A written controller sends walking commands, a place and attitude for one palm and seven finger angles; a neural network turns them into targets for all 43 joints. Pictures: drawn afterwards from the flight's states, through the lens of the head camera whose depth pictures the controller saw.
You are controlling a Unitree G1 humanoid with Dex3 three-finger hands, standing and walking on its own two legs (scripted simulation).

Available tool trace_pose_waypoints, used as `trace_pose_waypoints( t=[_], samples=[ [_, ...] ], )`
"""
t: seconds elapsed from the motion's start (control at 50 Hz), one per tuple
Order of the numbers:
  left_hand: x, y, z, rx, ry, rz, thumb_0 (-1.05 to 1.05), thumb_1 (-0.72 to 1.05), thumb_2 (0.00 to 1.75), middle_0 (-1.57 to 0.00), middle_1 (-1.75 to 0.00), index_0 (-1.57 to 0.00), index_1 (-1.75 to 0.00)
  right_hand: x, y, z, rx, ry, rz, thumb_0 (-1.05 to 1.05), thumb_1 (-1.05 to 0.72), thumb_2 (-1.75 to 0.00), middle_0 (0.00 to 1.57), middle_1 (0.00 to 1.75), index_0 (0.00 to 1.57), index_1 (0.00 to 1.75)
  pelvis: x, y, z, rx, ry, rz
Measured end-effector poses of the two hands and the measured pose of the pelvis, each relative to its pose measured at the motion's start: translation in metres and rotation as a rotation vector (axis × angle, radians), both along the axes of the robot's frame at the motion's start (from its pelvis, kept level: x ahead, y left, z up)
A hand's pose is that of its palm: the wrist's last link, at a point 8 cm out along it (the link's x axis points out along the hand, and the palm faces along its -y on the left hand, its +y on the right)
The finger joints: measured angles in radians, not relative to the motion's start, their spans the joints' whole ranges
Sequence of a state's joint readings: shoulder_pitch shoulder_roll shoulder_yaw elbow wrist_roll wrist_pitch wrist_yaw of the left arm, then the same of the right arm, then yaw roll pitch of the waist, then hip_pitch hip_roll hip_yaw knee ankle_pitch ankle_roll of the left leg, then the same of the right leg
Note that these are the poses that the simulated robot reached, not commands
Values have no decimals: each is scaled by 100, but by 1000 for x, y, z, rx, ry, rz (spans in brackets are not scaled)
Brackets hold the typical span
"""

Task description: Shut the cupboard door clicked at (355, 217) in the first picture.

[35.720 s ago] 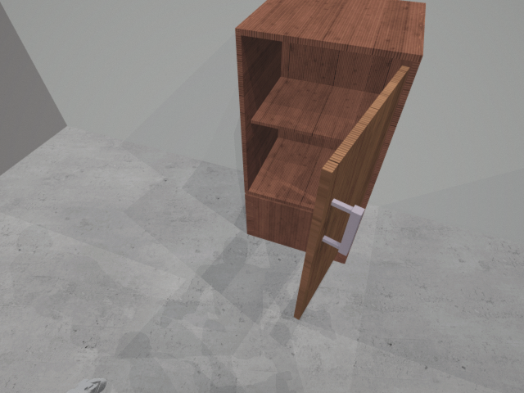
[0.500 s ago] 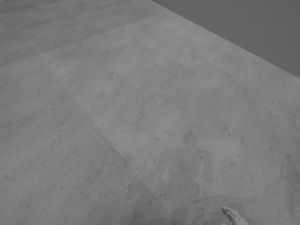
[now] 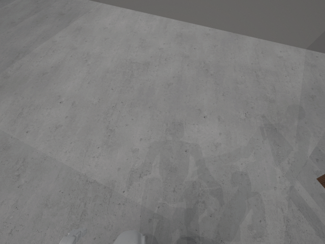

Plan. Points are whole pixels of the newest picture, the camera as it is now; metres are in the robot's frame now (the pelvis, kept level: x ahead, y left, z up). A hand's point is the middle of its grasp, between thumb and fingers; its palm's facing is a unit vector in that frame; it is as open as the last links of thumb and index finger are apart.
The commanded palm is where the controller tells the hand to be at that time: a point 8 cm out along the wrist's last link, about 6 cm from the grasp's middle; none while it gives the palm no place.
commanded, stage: turn to face it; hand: left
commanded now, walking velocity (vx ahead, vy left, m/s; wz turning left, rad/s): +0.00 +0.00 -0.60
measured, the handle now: out of the picture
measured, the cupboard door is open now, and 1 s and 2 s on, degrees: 48 48 48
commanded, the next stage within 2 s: take the last steps up to it in 1.82 s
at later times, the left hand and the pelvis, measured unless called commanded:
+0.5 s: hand (101, 217) +0.20 +0.19 -0.15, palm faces -0.30 -0.93 -0.21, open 7.4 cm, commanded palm none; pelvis +0.03 +0.03 +0.01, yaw -18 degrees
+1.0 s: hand (118, 208) +0.23 +0.16 -0.18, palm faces -0.52 -0.83 -0.19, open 7.4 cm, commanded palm none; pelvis +0.06 +0.02 +0.00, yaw -35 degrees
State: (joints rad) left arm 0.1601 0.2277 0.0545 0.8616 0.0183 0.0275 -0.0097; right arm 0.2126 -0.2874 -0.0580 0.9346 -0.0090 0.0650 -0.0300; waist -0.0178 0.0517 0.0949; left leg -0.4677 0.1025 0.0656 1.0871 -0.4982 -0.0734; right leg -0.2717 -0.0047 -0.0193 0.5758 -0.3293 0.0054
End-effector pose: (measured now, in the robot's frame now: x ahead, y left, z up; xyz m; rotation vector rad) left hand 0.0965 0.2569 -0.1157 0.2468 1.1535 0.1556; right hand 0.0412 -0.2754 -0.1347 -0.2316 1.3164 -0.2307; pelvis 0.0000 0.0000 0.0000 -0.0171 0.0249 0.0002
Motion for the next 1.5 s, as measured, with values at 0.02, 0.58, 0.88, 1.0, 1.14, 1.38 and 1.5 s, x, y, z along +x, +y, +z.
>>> trace_pose_waypoints(
  t=[0.02,0.58,0.88,1.0,1.14,1.38,1.5],
  samples=[
    [2,-2,0,-4,9,-11,1,91,89,-20,-30,-20,-30,1,1,3,0,-9,-10,0,-91,-90,20,30,20,30,2,1,2,4,0,-12],
    [130,-42,-1,-39,-9,-379,1,91,90,-20,-30,-19,-30,-72,44,3,43,-46,-360,0,-90,-90,21,30,21,30,30,14,1,0,-6,-368],
    [129,-66,-7,-29,90,-493,1,90,89,-21,-30,-20,-30,-50,15,20,-19,-138,-476,0,-91,-90,20,30,20,30,45,10,8,17,5,-532],
    [156,-54,-29,-46,132,-529,1,90,89,-21,-30,-20,-30,-33,31,28,-78,-190,-497,0,-91,-90,20,30,20,30,64,25,-1,3,14,-612],
    [196,-67,-17,-48,121,-627,1,91,89,-20,-30,-20,-30,-58,60,39,-68,-139,-580,0,-90,-90,21,30,21,30,72,29,13,-26,11,-704],
    [241,-167,-3,-26,-14,-875,1,91,90,-20,-30,-19,-30,-155,82,1,16,-35,-847,0,-90,-90,21,30,21,30,63,1,-3,-1,-1,-855],
    [232,-191,4,-11,-16,-929,1,91,89,-20,-30,-20,-30,-170,75,0,9,-13,-920,0,-91,-90,20,30,20,30,65,-4,2,3,-7,-910]
  ],
)
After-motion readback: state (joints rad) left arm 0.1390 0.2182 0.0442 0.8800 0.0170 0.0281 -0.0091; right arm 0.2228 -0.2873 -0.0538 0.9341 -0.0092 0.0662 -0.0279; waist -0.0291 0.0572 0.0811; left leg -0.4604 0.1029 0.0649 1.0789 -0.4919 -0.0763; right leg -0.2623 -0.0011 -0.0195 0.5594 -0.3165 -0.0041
